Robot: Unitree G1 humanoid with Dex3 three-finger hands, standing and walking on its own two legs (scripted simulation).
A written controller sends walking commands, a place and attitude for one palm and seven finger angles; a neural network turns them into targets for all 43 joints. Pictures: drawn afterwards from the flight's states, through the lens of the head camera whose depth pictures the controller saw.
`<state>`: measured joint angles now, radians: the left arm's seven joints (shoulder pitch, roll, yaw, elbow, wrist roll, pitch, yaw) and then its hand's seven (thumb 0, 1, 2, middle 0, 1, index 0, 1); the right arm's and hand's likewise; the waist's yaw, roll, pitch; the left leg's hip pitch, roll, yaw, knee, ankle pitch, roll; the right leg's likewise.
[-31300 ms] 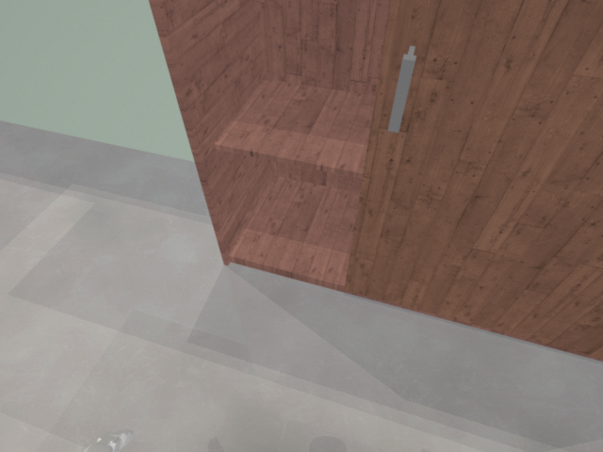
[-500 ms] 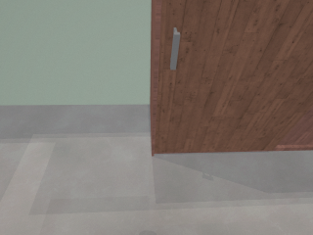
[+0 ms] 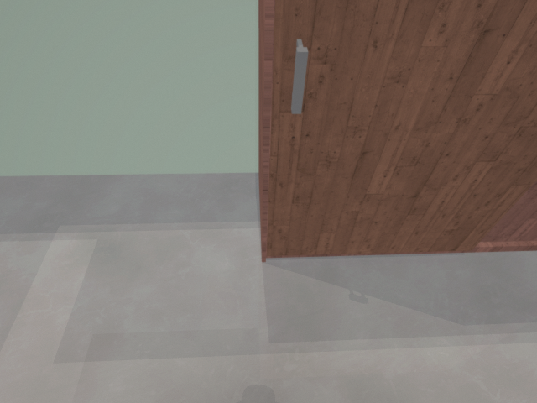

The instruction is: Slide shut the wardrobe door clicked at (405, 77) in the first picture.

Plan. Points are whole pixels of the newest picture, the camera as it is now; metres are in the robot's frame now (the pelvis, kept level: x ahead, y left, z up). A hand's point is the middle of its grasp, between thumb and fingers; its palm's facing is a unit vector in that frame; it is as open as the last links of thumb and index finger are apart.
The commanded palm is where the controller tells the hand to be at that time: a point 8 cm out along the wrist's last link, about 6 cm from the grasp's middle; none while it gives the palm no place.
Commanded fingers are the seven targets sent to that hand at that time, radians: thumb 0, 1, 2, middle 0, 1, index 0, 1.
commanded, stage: look to check the result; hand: right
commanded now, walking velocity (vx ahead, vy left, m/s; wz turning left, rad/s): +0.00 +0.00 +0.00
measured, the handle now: (297, 77) +0.76 -0.01 +0.10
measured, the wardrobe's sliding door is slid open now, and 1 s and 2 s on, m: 0.00 0.00 0.00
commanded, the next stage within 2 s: stand and wait in 0.32 s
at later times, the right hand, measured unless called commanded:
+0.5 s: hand out of the picture +0.00 -0.15 -0.18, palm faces +0.04 +0.99 -0.17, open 7.3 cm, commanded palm none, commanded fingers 0.00 -0.90 -0.90 0.20 0.30 0.20 0.30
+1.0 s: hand out of the picture +0.01 -0.15 -0.18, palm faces +0.04 +0.98 -0.18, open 7.3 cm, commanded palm none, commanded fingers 0.00 -0.90 -0.90 0.20 0.30 0.20 0.30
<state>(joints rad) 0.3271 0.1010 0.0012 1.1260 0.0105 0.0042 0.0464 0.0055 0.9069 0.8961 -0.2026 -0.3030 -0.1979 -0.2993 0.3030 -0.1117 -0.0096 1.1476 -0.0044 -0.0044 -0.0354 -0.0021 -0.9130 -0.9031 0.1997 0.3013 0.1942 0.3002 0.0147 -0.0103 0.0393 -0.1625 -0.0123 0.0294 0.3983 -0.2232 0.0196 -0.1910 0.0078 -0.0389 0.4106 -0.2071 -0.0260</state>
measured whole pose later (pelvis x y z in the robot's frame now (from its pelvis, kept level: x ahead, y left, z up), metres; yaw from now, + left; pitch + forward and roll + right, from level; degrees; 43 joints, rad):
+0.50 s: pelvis +0.01 +0.00 +0.00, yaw +0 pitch -1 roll +0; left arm 0.30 0.12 0.00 1.14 0.01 0.00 0.05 0.01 0.91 0.90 -0.20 -0.30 -0.20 -0.30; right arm 0.29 -0.12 -0.01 1.15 0.00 -0.01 -0.04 0.00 -0.91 -0.90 0.20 0.30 0.19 0.30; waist 0.01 -0.01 0.04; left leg -0.14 -0.01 0.03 0.39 -0.24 0.02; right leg -0.16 0.01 -0.04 0.40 -0.22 -0.02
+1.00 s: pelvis +0.02 +0.01 +0.00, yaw +0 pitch -1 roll +0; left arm 0.29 0.12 0.00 1.14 0.01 0.00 0.05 0.01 0.91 0.90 -0.20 -0.30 -0.20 -0.30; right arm 0.29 -0.11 -0.01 1.15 0.00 -0.01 -0.04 0.00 -0.91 -0.90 0.20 0.30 0.19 0.30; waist 0.01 -0.01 0.05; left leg -0.12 -0.02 0.03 0.38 -0.25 0.03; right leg -0.15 0.00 -0.03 0.39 -0.23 -0.01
